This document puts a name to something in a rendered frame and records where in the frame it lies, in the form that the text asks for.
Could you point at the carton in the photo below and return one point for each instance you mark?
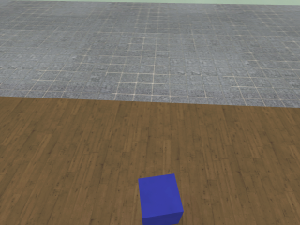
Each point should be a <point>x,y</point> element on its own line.
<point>160,200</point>

